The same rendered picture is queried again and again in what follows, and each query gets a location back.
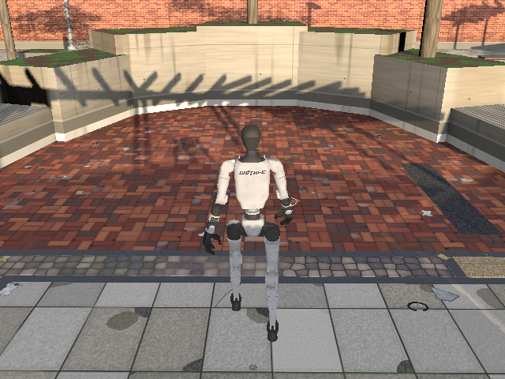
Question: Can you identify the right robot forearm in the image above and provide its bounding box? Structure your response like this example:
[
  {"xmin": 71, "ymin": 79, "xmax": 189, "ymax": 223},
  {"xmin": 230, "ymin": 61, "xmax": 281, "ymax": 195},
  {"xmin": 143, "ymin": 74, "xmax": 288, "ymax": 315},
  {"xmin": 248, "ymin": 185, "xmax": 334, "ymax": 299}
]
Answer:
[{"xmin": 280, "ymin": 188, "xmax": 293, "ymax": 215}]

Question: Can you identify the right robot upper arm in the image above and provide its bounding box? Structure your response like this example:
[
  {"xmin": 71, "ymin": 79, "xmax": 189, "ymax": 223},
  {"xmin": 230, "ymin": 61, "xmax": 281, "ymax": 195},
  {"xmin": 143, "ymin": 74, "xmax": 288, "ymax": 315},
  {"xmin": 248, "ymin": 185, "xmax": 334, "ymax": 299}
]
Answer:
[{"xmin": 267, "ymin": 158, "xmax": 289, "ymax": 200}]

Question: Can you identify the right robot foot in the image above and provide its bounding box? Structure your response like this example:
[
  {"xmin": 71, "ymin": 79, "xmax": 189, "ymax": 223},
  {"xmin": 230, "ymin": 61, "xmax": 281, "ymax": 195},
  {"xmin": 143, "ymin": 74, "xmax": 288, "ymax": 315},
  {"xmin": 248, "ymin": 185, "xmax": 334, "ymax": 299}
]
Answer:
[{"xmin": 267, "ymin": 320, "xmax": 279, "ymax": 342}]

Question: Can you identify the right robot hand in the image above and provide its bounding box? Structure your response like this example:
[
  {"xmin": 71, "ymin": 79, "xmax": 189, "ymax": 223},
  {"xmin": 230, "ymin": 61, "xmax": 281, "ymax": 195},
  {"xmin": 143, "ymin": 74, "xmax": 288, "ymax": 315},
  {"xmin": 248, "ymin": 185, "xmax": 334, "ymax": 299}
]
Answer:
[{"xmin": 275, "ymin": 211, "xmax": 293, "ymax": 225}]

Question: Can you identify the left robot upper arm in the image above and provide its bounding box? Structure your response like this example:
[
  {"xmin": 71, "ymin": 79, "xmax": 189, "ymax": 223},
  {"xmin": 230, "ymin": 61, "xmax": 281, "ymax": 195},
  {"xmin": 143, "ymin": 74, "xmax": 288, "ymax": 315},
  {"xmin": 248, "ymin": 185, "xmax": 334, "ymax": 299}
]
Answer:
[{"xmin": 215, "ymin": 159, "xmax": 235, "ymax": 205}]

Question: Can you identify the left robot hand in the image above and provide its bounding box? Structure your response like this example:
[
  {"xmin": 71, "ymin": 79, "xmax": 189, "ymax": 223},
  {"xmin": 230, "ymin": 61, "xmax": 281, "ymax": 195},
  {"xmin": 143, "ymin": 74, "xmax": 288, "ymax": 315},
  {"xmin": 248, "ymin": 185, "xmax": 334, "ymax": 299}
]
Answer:
[{"xmin": 203, "ymin": 231, "xmax": 222, "ymax": 255}]

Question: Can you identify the left robot forearm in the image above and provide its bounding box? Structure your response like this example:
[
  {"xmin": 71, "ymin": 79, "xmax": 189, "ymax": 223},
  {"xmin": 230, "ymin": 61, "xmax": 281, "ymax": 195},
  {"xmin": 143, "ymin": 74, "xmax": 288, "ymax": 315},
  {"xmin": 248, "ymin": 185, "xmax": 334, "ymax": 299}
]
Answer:
[{"xmin": 205, "ymin": 193, "xmax": 223, "ymax": 234}]

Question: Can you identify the robot right shin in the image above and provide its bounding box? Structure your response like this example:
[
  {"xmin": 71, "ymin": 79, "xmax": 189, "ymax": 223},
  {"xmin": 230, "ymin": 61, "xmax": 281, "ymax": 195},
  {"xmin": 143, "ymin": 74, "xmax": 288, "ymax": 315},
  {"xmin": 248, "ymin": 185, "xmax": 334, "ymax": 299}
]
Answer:
[{"xmin": 267, "ymin": 272, "xmax": 279, "ymax": 330}]

